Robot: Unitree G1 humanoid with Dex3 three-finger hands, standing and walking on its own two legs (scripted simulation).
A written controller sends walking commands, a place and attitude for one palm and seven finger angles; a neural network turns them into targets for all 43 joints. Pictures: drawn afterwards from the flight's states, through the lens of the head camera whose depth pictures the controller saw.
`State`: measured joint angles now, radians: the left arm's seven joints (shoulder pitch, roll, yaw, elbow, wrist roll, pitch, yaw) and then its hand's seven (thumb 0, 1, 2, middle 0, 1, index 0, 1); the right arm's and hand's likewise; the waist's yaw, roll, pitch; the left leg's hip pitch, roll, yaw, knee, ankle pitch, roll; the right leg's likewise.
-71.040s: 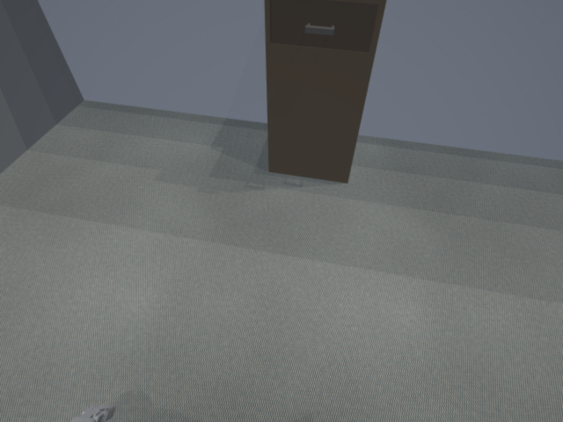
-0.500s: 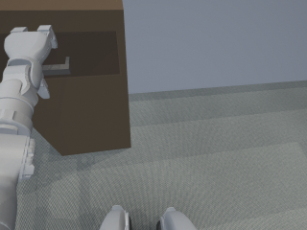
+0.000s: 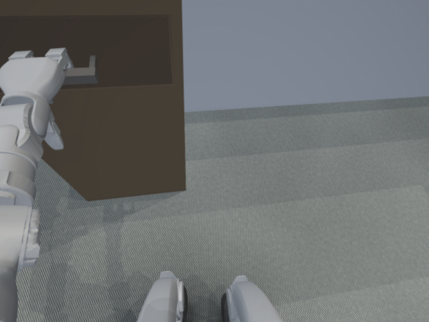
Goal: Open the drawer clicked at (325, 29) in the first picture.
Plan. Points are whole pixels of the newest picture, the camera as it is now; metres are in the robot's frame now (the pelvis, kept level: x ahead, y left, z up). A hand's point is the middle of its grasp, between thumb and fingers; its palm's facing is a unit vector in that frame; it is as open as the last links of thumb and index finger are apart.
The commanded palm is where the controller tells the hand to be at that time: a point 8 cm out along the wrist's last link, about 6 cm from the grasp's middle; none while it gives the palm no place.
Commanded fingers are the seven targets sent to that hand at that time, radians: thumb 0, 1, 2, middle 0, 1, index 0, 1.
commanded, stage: close the thumb around the handle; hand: left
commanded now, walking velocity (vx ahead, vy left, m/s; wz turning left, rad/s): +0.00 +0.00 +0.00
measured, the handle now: (67, 69) +0.57 +0.25 +0.07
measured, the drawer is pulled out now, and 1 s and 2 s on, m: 0.00 0.00 0.04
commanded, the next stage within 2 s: pull the drawer open in 0.68 s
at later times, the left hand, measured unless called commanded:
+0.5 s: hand (51, 96) +0.51 +0.28 +0.06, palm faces -0.09 -0.03 -1.00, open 7.0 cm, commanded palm +0.52 +0.26 +0.10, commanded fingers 0.00 0.90 0.90 -0.40 -1.35 -0.40 -1.35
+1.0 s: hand (52, 99) +0.51 +0.28 +0.05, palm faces -0.08 -0.03 -1.00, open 5.3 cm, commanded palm +0.50 +0.26 +0.10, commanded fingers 0.00 0.90 0.90 -0.40 -1.35 -0.40 -1.35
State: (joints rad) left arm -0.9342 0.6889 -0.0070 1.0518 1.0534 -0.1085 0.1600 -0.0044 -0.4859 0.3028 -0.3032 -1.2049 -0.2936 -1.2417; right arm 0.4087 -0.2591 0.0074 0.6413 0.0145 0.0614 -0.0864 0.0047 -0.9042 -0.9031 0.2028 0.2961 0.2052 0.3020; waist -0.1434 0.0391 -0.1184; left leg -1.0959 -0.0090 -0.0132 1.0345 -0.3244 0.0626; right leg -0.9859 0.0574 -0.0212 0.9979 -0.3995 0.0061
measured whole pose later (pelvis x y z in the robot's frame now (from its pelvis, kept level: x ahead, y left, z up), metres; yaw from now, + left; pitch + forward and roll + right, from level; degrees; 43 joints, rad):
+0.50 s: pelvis +0.03 -0.01 +0.02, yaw +1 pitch +20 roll -4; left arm -0.88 0.62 -0.03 1.11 1.07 -0.06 0.23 0.00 0.48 0.72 -0.39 -1.30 -0.40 -1.30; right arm 0.35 -0.25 0.00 0.65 0.01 0.09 -0.07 0.00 -0.90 -0.90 0.20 0.30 0.21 0.30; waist -0.12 0.04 -0.14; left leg -0.95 0.00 -0.04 0.94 -0.34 0.04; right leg -0.83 0.07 -0.04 0.88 -0.41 -0.01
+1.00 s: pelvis +0.05 -0.01 +0.03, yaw +0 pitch +21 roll -4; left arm -0.76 0.61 0.02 1.04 1.06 -0.10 0.27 0.00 0.79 0.83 -0.42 -1.35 -0.38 -1.34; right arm 0.36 -0.25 -0.02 0.68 0.01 0.14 -0.06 0.00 -0.91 -0.90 0.20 0.30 0.20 0.30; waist -0.10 0.04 -0.15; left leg -0.91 0.01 -0.02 0.92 -0.36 0.04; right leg -0.79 0.08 -0.02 0.85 -0.41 -0.02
